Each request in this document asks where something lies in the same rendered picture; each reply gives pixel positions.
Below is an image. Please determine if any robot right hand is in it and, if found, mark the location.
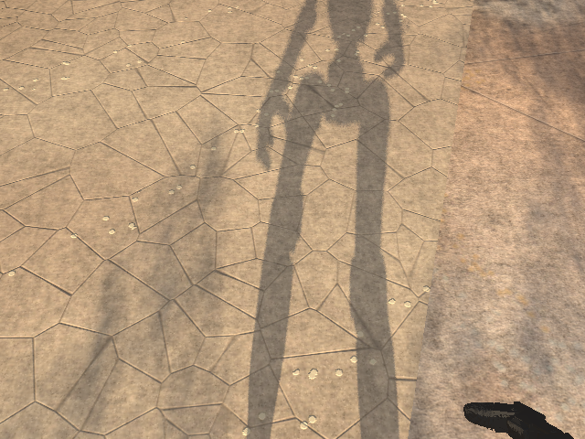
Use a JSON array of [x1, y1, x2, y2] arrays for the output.
[[463, 402, 574, 439]]

